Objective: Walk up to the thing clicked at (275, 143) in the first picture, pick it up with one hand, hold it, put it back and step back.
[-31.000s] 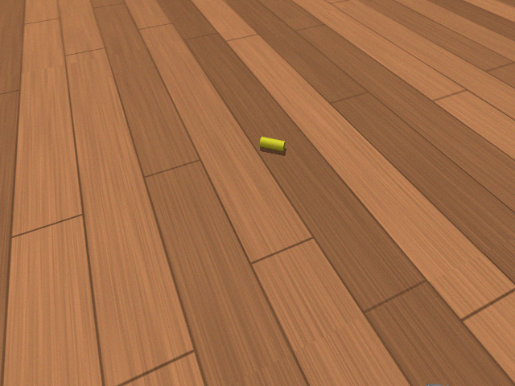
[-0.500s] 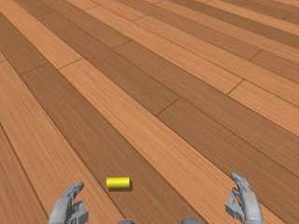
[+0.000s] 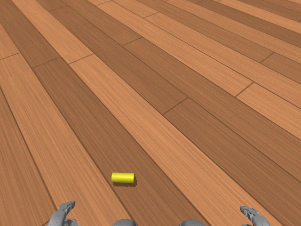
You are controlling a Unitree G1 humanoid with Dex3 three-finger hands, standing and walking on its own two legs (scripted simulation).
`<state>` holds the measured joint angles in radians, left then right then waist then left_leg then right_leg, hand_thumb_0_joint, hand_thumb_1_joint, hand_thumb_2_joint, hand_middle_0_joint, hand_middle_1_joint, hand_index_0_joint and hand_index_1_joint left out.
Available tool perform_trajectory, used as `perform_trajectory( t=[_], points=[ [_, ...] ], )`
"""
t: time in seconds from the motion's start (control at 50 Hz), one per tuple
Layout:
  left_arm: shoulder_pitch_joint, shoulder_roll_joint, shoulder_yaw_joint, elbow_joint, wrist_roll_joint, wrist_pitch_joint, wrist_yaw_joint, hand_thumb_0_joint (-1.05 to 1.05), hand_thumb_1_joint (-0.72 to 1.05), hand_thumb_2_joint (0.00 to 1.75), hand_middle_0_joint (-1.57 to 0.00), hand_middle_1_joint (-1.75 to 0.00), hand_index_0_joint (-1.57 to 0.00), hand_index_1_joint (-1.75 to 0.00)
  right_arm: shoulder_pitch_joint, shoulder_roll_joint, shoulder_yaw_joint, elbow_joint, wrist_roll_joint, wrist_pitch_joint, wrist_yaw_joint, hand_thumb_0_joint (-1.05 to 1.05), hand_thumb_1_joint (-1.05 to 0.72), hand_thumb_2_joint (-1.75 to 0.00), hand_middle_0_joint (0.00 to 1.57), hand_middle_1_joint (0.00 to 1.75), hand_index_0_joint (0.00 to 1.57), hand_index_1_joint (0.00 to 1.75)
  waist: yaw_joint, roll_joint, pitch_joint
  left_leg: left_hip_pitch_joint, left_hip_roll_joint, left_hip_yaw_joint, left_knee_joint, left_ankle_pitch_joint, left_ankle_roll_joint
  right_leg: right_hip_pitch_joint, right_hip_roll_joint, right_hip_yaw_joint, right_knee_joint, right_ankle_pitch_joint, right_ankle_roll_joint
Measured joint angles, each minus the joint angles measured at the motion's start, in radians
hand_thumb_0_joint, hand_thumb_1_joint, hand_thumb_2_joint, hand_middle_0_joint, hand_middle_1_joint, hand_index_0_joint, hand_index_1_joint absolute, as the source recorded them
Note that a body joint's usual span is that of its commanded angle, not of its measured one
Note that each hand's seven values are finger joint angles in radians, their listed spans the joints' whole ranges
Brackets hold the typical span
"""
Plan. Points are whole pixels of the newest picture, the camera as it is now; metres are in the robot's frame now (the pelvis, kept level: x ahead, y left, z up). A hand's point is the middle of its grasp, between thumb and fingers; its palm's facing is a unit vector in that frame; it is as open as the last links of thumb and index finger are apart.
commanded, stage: stand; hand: left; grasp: from above
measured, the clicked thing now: (123, 177) +0.46 +0.21 -0.71
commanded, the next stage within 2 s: none
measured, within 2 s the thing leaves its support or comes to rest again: neither
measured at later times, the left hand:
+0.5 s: hand out of the picture +0.04 +0.24 -0.13, palm faces +0.05 -0.94 -0.33, open 7.4 cm
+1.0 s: hand out of the picture +0.05 +0.23 -0.13, palm faces +0.02 -0.94 -0.33, open 7.4 cm
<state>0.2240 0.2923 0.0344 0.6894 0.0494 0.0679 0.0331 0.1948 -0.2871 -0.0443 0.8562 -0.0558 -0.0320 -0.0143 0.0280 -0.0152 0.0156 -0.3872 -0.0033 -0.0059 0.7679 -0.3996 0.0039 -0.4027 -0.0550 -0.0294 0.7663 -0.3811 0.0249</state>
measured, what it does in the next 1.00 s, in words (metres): stands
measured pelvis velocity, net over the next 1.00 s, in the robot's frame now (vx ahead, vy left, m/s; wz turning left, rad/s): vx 0.00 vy -0.01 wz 0.00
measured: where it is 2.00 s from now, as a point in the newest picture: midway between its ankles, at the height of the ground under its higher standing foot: outside the picture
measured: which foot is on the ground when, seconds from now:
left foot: down 0.00-1.00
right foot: down 0.00-1.00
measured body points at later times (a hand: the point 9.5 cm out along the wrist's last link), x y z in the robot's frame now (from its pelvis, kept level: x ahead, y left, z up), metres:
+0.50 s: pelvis +0.00 +0.00 +0.03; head +0.00 +0.00 +0.48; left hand +0.04 +0.29 -0.11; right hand +0.07 -0.27 -0.11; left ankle +0.00 +0.12 -0.71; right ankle +0.01 -0.14 -0.71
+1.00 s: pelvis +0.00 -0.01 +0.04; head +0.00 -0.01 +0.49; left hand +0.05 +0.28 -0.10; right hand +0.06 -0.30 -0.11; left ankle +0.00 +0.12 -0.71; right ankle +0.01 -0.14 -0.71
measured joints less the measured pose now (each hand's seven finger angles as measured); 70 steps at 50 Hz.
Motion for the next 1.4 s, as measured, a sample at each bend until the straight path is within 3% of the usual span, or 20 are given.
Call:
perform_trajectory(
  t=[0.2,0.42,0.74,1.4],
  points=[
    [0.003,-0.016,0.003,0.273,-0.016,-0.041,0.004,0.01,0.9,0.9,-0.2,-0.3,-0.2,-0.3,0.012,0.002,0.0,0.134,0.016,0.028,-0.013,0.01,-0.91,-0.9,0.2,0.29,0.2,0.3,-0.001,0.014,0.028,0.16,-0.002,-0.001,-0.193,0.084,0.004,0.167,0.002,-0.007,-0.207,0.09,0.008],
    [-0.033,-0.021,-0.005,0.412,-0.02,-0.053,0.002,0.01,0.9,0.9,-0.2,-0.3,-0.21,-0.3,-0.017,0.01,0.012,0.22,0.03,0.03,-0.017,0.01,-0.91,-0.9,0.2,0.3,0.2,0.3,0.0,0.024,0.035,0.267,-0.009,0.0,-0.353,0.166,0.003,0.268,-0.004,-0.009,-0.349,0.162,0.011],
    [-0.079,0.004,-0.003,0.465,-0.023,-0.065,-0.004,0.01,0.9,0.9,-0.2,-0.3,-0.2,-0.3,-0.045,-0.017,0.015,0.267,0.033,0.034,-0.007,0.01,-0.91,-0.9,0.2,0.29,0.2,0.3,-0.008,0.03,0.03,0.296,0.003,-0.004,-0.42,0.211,-0.008,0.295,0.009,-0.014,-0.413,0.205,0.0],
    [-0.122,0.012,-0.009,0.481,-0.036,-0.07,-0.019,0.01,0.9,0.9,-0.2,-0.3,-0.21,-0.3,-0.071,-0.034,0.039,0.284,0.04,0.025,-0.005,0.01,-0.91,-0.9,0.2,0.29,0.2,0.3,-0.015,0.028,0.035,0.298,0.013,0.002,-0.445,0.205,-0.015,0.294,0.02,-0.009,-0.439,0.203,-0.005]
  ],
)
